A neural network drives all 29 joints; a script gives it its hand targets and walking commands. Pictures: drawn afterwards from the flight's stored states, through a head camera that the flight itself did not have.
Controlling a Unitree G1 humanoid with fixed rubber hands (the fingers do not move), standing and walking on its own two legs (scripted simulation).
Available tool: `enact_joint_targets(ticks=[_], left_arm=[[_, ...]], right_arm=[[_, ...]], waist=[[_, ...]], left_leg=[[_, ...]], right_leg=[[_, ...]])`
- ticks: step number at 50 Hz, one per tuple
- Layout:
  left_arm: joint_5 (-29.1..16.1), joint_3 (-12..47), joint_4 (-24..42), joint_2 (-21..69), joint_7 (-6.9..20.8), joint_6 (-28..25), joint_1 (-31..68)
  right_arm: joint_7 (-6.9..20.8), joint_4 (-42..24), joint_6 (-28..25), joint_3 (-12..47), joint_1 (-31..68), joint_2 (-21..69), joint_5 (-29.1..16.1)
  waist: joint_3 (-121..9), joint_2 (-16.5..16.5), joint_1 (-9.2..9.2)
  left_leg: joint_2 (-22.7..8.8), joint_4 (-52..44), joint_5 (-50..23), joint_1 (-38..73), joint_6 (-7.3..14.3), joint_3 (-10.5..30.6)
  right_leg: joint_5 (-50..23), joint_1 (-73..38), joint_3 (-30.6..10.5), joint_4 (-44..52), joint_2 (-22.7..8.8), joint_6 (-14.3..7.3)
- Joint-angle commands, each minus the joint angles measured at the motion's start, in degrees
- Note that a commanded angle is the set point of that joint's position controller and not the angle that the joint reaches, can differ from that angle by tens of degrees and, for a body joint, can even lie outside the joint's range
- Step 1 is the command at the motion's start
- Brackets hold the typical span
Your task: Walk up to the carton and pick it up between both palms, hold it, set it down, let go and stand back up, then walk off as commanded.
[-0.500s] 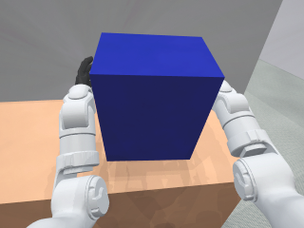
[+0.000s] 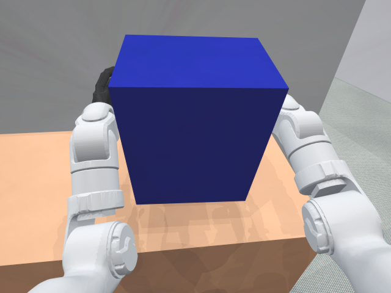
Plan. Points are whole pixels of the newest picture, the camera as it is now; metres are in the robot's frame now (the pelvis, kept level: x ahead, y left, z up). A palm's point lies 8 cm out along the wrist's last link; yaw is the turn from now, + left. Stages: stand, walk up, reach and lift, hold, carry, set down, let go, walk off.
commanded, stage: reach and lift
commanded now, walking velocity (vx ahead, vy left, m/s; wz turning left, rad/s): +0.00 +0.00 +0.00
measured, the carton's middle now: (192, 127) +0.35 +0.00 +0.21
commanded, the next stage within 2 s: hold in 0.28 s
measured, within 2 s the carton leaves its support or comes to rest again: neither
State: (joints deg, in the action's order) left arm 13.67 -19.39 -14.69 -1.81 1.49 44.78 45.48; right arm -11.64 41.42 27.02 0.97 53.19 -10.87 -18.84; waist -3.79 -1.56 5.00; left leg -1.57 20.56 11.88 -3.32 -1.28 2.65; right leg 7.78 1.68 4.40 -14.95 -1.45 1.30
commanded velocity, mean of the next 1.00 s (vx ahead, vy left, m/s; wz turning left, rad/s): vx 0.00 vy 0.00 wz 0.00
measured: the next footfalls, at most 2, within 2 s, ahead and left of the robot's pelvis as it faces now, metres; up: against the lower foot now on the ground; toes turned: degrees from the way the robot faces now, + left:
none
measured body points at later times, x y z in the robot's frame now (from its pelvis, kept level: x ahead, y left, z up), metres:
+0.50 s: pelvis -0.01 +0.00 +0.00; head -0.08 +0.01 +0.44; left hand +0.38 +0.15 +0.28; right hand +0.39 -0.17 +0.28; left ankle +0.00 +0.13 -0.75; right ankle +0.01 -0.13 -0.75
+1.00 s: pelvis +0.00 -0.01 +0.00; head -0.09 +0.01 +0.44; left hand +0.38 +0.17 +0.30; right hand +0.39 -0.16 +0.31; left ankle +0.00 +0.13 -0.75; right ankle +0.01 -0.13 -0.75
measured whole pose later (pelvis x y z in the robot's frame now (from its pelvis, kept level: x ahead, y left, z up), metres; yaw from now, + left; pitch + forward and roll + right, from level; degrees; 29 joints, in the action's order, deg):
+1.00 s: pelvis +0.00 -0.01 +0.00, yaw +0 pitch -4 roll -1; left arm 12.6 -20.6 -23.4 -5.9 2.8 49.3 55.2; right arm -13.0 49.5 33.9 0.7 64.5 -12.9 -21.5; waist -8.7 -1.3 3.5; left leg -2.1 20.8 11.3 -5.7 -1.9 3.4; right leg 7.6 4.0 5.0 -15.5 -0.8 0.6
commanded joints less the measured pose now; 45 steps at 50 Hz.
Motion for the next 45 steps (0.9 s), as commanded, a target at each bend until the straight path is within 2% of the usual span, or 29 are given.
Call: enact_joint_targets(ticks=[1,2,6,7,9,10,11,12,13,15,17,20,21,22,24,25,26,28,29,30,31,32,34,35,36,38,40,42,45], left_arm=[[-8.56,25.0,6.27,31.66,7.47,-3.09,36.32],[-9.05,26.0,8.49,32.58,7.54,-3.17,37.63],[-6.99,23.08,1.28,30.85,8.41,-1.84,38.68],[-9.35,25.45,6.0,32.56,8.08,-2.51,40.47],[-10.94,28.02,8.18,33.46,7.43,-2.66,39.47],[-10.86,27.25,9.85,32.23,6.97,-2.89,40.77],[-8.9,25.09,4.41,30.58,7.16,-2.04,39.59],[-9.38,25.38,7.82,31.95,7.45,-2.22,40.69],[-7.28,21.56,0.56,29.69,8.08,-1.3,40.14],[-6.81,20.38,-2.08,29.66,8.76,-1.27,41.06],[-10.4,25.41,6.12,32.78,7.81,-2.14,45.31],[-11.33,25.87,6.86,31.42,6.65,-2.43,43.74],[-10.33,25.04,3.66,31.47,7.24,-1.93,43.55],[-8.32,21.21,-1.71,28.85,7.79,-1.01,42.22],[-7.66,19.83,-2.16,28.42,8.44,-0.74,42.69],[-7.68,19.06,-1.41,28.8,8.62,-0.99,42.1],[-9.24,21.85,2.38,29.72,8.24,-0.89,44.43],[-9.57,21.4,2.79,28.71,8.29,-0.68,44.76],[-10.33,23.22,3.8,29.74,8.03,-0.83,47.02],[-10.29,22.74,2.39,29.48,8.13,-0.68,46.78],[-9.84,22.0,1.49,28.99,8.31,-0.65,46.24],[-9.35,21.87,1.43,29.53,8.4,-0.39,47.24],[-8.28,19.64,-1.09,27.35,8.83,0.01,46.75],[-9.73,19.87,-1.69,28.2,8.75,-0.05,47.03],[-10.02,18.93,-1.26,27.49,8.75,-0.55,50.39],[-9.4,19.23,-1.2,27.13,8.52,-0.55,50.28],[-10.3,20.99,-0.17,29.23,8.15,0.05,48.89],[-9.13,18.07,-4.34,26.21,8.56,0.16,47.57],[-10.39,19.41,-3.14,28.29,8.72,0.33,49.46]], right_arm=[[4.53,-20.72,-1.29,17.69,40.14,39.97,-7.58],[4.39,-24.34,-1.24,18.43,41.91,40.72,-8.43],[4.84,-14.4,0.45,12.32,40.85,38.74,-5.14],[4.95,-22.25,-0.63,14.37,43.95,40.98,-6.65],[4.52,-23.29,-0.23,16.41,42.83,39.85,-8.35],[4.48,-23.22,0.48,18.36,42.23,40.44,-9.87],[4.06,-18.36,1.35,16.39,41.16,38.76,-8.59],[4.33,-19.98,1.47,15.9,41.35,40.04,-8.13],[4.35,-14.41,2.26,13.48,42.26,38.89,-6.85],[5.17,-13.01,2.17,12.28,43.95,38.6,-6.06],[5.64,-17.65,1.12,12.95,46.75,40.58,-8.3],[4.61,-19.97,1.67,15.47,45.9,40.31,-10.12],[4.42,-14.43,2.73,13.59,43.69,38.01,-8.86],[4.66,-11.93,3.46,12.65,44.15,37.33,-8.44],[5.01,-13.94,3.32,11.96,46.74,38.06,-7.19],[5.05,-16.36,3.25,14.16,47.29,39.61,-8.64],[4.91,-15.76,3.41,13.54,47.29,40.07,-9.21],[4.38,-15.35,3.9,13.44,47.31,38.38,-9.45],[4.54,-14.15,3.74,13.27,47.47,38.65,-10.24],[4.59,-13.95,3.99,13.21,48.5,37.83,-9.76],[4.61,-11.95,4.34,11.96,46.48,38.23,-9.04],[4.81,-10.72,4.67,11.79,46.79,38.69,-9.03],[4.68,-11.45,4.9,11.46,47.98,38.86,-9.29],[4.69,-11.09,5.04,10.84,48.12,38.44,-8.79],[5.0,-12.39,4.88,11.7,50.62,39.88,-9.54],[5.24,-9.43,5.34,11.13,50.66,39.05,-9.87],[4.99,-13.12,4.98,11.34,51.42,38.23,-10.22],[5.06,-10.27,5.38,10.63,50.57,37.55,-9.02],[5.33,-8.85,5.79,9.33,50.82,36.88,-9.84]], waist=[[-21.6,1.32,0.63],[-23.81,1.3,-0.6],[-14.13,3.48,1.09],[-22.39,3.29,0.36],[-25.26,3.29,1.57],[-26.37,3.24,0.52],[-21.67,3.33,0.88],[-21.22,1.69,0.31],[-15.01,0.77,0.06],[-15.1,1.65,-1.12],[-23.95,5.67,0.41],[-28.46,2.79,0.13],[-22.13,2.97,0.73],[-16.84,2.62,-0.17],[-18.13,0.92,-1.81],[-20.75,-0.04,-2.7],[-22.06,2.12,-0.87],[-22.98,1.41,-0.8],[-23.03,2.9,0.48],[-21.64,3.92,-0.44],[-19.88,2.6,0.66],[-19.92,3.74,0.03],[-19.66,1.78,-0.86],[-19.81,2.48,-0.26],[-20.62,1.82,-1.51],[-20.98,2.33,-1.34],[-22.74,3.8,-0.79],[-20.09,0.94,-1.83],[-20.61,2.65,-0.82]], left_leg=[[5.23,-0.69,-20.38,0.09,-2.12,-1.66],[5.26,-0.46,-21.19,0.51,-2.32,-1.64],[4.96,-4.22,-9.8,-4.05,-1.71,-2.37],[5.06,-3.08,-13.02,-2.48,-1.66,-2.44],[4.79,-0.58,-21.02,0.63,-2.81,-1.04],[5.11,0.01,-22.66,0.78,-2.98,-0.99],[5.48,-0.78,-18.96,-0.08,-2.74,-1.68],[4.92,-1.69,-17.1,-0.47,-2.36,-1.45],[5.18,-3.2,-11.28,-3.47,-1.52,-1.99],[5.11,-5.35,-4.95,-7.16,-0.44,-2.62],[4.97,-3.35,-11.59,-3.38,-1.88,-1.93],[5.21,0.06,-21.37,0.4,-3.21,-1.26],[5.19,-1.15,-17.55,-1.17,-2.87,-1.33],[5.26,-3.15,-10.8,-5.13,-1.7,-1.94],[4.93,-4.42,-7.27,-6.4,-0.5,-1.93],[4.93,-3.94,-9.79,-5.93,-0.41,-2.11],[5.02,-3.26,-11.85,-5.55,-0.96,-1.5],[5.27,-2.35,-14.46,-3.19,-1.58,-1.91],[5.02,-1.81,-15.18,-3.0,-2.16,-1.38],[5.09,-2.27,-13.84,-3.49,-2.02,-1.89],[4.96,-2.9,-11.87,-4.62,-1.65,-1.37],[4.67,-3.08,-11.17,-4.06,-1.58,-1.3],[4.85,-3.82,-8.55,-6.28,-0.67,-1.59],[5.38,-4.04,-8.17,-7.41,-0.8,-1.86],[5.5,-3.68,-9.59,-6.97,-0.96,-1.93],[5.05,-3.64,-8.49,-7.22,-0.67,-1.58],[4.99,-2.7,-11.29,-6.05,-1.58,-1.36],[4.95,-4.15,-6.76,-7.98,-0.27,-1.31],[4.36,-3.29,-10.02,-7.1,-1.27,-1.05]], right_leg=[[-19.49,-13.96,-1.45,-2.51,5.65,1.04],[-20.14,-14.09,-1.36,-2.98,6.0,1.23],[-5.93,-9.41,-0.86,-0.54,5.1,0.5],[-9.8,-12.03,-1.27,-1.53,5.46,0.64],[-17.22,-12.42,-0.87,-2.5,6.48,0.43],[-19.56,-13.27,-1.15,-3.26,6.47,0.73],[-16.88,-12.0,-1.59,-2.05,5.83,0.78],[-13.61,-11.44,-1.39,-2.18,6.58,1.0],[-8.88,-9.25,-1.91,-0.83,5.41,0.97],[-2.04,-9.16,-1.53,-0.58,5.13,0.78],[-8.26,-11.16,-1.58,-1.86,5.7,0.2],[-18.93,-13.86,-1.01,-2.62,6.52,0.81],[-14.34,-10.52,-1.97,-1.79,6.4,0.73],[-7.82,-10.02,-1.76,-0.68,5.67,0.85],[-5.8,-10.07,-1.87,-1.07,5.35,1.14],[-7.94,-11.98,-1.93,-1.31,5.89,0.82],[-10.5,-13.54,-2.14,-2.04,5.72,0.9],[-13.19,-12.89,-2.4,-1.91,5.81,1.1],[-12.97,-11.35,-2.2,-2.18,6.05,1.07],[-11.21,-10.37,-2.09,-1.61,5.63,0.52],[-9.51,-10.38,-2.05,-1.32,5.7,0.63],[-8.4,-10.16,-2.48,-1.26,5.78,0.48],[-7.52,-11.35,-2.37,-1.28,5.5,1.16],[-7.02,-10.99,-2.62,-1.33,5.27,0.87],[-8.12,-10.88,-2.33,-1.85,5.44,1.3],[-7.34,-11.32,-2.54,-1.6,5.25,0.99],[-9.37,-11.34,-2.37,-1.93,5.86,0.91],[-5.97,-11.19,-2.5,-1.11,5.23,1.06],[-7.57,-9.83,-2.34,-1.43,5.89,0.45]])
